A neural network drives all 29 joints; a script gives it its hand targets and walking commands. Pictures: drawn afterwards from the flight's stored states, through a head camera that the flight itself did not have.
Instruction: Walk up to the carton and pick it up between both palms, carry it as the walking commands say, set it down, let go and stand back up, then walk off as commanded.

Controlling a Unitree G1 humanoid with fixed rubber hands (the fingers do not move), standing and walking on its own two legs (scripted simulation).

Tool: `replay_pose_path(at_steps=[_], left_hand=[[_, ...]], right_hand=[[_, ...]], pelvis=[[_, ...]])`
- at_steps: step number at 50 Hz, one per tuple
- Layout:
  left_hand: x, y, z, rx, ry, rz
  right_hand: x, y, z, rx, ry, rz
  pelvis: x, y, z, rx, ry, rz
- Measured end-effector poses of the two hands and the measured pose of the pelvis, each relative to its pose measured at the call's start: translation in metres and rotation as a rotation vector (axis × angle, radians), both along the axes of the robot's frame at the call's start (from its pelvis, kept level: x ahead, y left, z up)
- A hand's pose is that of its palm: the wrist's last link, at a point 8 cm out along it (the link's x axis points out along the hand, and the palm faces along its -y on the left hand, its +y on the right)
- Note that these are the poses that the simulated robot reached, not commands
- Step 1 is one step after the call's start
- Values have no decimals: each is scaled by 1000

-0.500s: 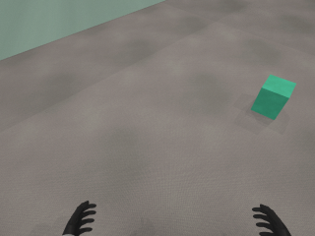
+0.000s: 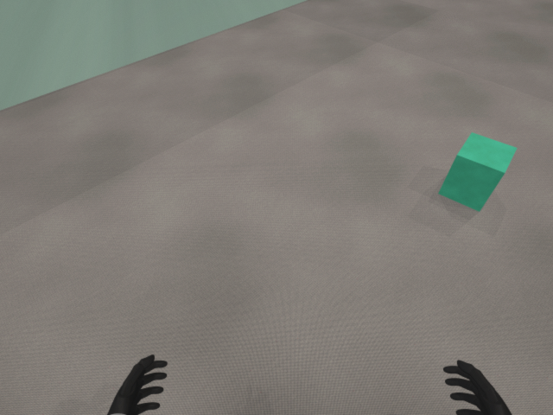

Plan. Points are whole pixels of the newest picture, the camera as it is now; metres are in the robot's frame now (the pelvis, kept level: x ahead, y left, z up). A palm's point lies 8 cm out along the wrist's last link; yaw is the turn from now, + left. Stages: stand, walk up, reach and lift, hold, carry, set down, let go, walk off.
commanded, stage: stand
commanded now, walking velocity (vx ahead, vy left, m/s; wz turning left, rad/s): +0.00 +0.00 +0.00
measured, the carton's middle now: (475, 171) +1.26 -0.89 -0.63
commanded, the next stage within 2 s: walk up in 0.24 s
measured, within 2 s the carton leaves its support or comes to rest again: neither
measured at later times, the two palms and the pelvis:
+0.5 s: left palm out of the picture +0.13 +0.25 -0.09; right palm out of the picture +0.13 -0.27 -0.08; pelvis -0.01 +0.00 +0.00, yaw +0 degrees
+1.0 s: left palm (250, 374) +0.20 +0.07 -0.08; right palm out of the picture +0.14 -0.44 -0.12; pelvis +0.09 -0.16 +0.00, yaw -13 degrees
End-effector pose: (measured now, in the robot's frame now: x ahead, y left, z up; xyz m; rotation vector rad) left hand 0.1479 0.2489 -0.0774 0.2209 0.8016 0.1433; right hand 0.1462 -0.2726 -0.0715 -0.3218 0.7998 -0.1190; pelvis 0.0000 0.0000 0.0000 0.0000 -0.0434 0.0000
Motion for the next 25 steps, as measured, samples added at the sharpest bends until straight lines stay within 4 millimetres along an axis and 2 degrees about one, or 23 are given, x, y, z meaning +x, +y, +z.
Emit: replay_pose_path(at_steps=[14, 25], left_hand=[[-13, 1, -3, 0, 13, 6], [-17, 0, -9, -13, 76, 6]], right_hand=[[-11, -1, -2, -2, 12, -1], [-17, -1, -7, 6, 54, -24]], pelvis=[[-9, 0, 0, 0, -13, 0], [-7, -1, 0, -1, -13, -6]])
